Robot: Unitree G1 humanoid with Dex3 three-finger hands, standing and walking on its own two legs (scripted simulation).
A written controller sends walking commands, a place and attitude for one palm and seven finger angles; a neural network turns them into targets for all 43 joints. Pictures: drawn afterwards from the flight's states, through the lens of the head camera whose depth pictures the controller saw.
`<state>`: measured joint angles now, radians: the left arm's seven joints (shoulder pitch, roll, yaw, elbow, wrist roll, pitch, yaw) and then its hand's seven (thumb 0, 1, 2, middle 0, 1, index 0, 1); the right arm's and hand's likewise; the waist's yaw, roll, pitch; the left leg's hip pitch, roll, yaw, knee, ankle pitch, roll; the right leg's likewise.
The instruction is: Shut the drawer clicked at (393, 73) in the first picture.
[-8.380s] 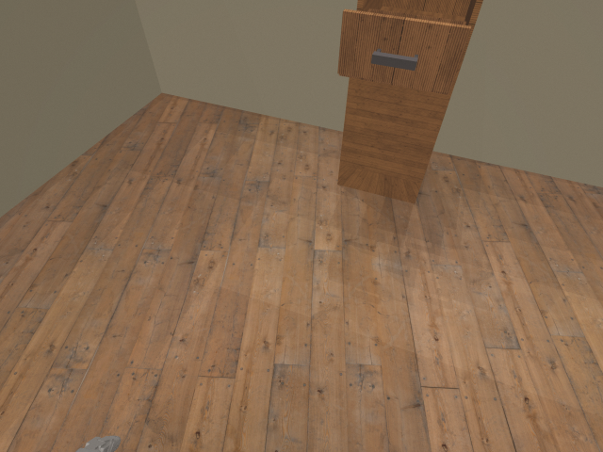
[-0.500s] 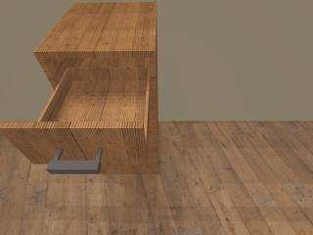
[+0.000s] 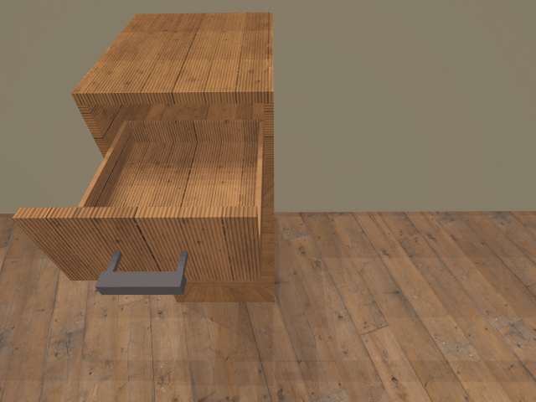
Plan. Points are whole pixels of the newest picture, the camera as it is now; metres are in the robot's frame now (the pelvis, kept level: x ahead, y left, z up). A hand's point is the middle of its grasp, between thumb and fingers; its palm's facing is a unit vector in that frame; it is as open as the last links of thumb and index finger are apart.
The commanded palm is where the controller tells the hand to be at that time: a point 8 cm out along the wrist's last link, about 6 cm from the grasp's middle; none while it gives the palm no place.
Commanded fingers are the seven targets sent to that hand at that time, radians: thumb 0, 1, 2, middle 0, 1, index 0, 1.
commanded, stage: come to a stop and stand still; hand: left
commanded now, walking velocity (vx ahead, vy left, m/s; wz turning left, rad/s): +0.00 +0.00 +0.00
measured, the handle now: (146, 270) +0.30 +0.21 +0.04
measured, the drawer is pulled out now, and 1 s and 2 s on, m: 0.29 0.29 0.29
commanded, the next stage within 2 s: look again from close up in 0.36 s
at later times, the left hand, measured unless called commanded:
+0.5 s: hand out of the picture +0.00 +0.18 -0.17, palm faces +0.01 -0.99 -0.17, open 7.4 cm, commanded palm none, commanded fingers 0.00 0.90 0.90 -0.20 -0.30 -0.20 -0.30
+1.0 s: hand out of the picture +0.00 +0.18 -0.17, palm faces +0.01 -0.99 -0.16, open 7.4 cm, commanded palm none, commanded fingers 0.00 0.90 0.90 -0.20 -0.30 -0.20 -0.30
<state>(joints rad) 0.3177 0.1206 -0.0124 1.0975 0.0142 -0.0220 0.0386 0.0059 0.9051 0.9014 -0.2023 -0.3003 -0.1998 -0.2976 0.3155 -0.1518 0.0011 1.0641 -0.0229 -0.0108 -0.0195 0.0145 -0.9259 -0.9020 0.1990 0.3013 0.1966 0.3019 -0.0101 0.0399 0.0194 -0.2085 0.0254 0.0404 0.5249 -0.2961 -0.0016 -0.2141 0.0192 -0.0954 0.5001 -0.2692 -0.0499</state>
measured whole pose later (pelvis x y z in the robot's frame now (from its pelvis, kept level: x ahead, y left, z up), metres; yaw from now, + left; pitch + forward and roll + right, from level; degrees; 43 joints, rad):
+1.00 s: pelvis +0.02 +0.02 +0.01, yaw -1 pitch -1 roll +0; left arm 0.31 0.13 -0.02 1.12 0.01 -0.02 0.04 0.00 0.91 0.90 -0.20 -0.30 -0.20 -0.30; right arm 0.29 -0.12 0.02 1.15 -0.02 -0.03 -0.03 0.01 -0.92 -0.90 0.20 0.30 0.20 0.30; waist 0.01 -0.01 0.04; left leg -0.13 -0.01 0.08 0.42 -0.27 0.03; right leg -0.17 -0.01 -0.06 0.45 -0.26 -0.02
